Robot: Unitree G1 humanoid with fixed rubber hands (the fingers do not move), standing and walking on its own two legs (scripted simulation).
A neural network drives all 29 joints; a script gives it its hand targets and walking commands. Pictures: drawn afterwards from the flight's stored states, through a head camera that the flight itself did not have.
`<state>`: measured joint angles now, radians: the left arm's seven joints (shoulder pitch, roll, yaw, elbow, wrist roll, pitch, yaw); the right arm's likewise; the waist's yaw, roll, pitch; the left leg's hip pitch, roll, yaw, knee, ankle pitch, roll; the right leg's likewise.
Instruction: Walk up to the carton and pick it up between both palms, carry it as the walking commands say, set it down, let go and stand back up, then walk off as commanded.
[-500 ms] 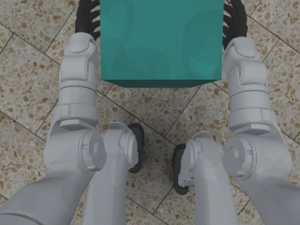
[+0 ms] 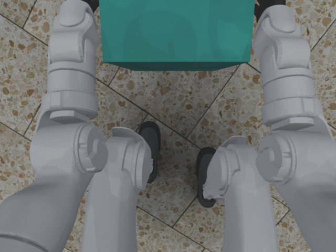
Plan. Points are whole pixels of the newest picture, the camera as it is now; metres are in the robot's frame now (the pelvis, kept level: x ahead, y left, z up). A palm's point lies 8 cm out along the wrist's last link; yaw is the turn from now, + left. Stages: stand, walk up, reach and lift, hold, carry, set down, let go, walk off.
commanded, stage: set down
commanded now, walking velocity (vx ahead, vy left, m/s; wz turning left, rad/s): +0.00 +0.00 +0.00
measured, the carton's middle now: (175, 15) +0.55 +0.07 -0.23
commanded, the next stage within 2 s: none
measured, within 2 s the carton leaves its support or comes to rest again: rests again in 0.46 s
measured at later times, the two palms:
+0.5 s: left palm (87, 4) +0.53 +0.23 -0.17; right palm (260, 11) +0.55 -0.09 -0.17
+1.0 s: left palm (88, 5) +0.53 +0.23 -0.18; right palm (259, 12) +0.56 -0.09 -0.18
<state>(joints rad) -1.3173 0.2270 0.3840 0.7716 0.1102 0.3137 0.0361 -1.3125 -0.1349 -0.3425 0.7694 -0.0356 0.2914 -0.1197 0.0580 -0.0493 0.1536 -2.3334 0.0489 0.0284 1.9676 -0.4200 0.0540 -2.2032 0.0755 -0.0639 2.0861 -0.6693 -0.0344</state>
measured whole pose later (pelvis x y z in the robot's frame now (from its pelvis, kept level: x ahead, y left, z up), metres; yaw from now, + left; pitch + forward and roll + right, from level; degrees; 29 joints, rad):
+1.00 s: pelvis -0.01 +0.00 -0.04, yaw +0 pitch +39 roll -1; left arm -1.45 0.34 0.32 0.95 0.01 0.26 0.00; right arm -1.44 -0.19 -0.30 0.89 0.00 0.24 -0.10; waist 0.07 -0.05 0.31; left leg -2.35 0.05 0.02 2.09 -0.42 0.05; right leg -2.23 0.10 -0.06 2.22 -0.67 -0.03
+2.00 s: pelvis -0.01 +0.00 -0.03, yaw -1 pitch +34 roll -1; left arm -1.50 0.37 0.29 1.10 -0.05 0.12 0.03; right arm -1.51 -0.26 -0.21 1.03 0.02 0.15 -0.10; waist 0.07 -0.04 0.44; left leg -2.26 0.03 0.02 2.11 -0.44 0.04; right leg -2.13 0.10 -0.06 2.23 -0.70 -0.02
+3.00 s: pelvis +0.01 +0.01 +0.10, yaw +0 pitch +46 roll -3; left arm -1.28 0.40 0.33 0.93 -0.05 0.19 -0.01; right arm -1.31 -0.31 -0.20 0.87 0.07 0.23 -0.09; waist 0.05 -0.01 0.05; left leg -2.06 0.00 0.00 1.65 -0.39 0.03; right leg -1.94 0.09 -0.03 1.74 -0.60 -0.01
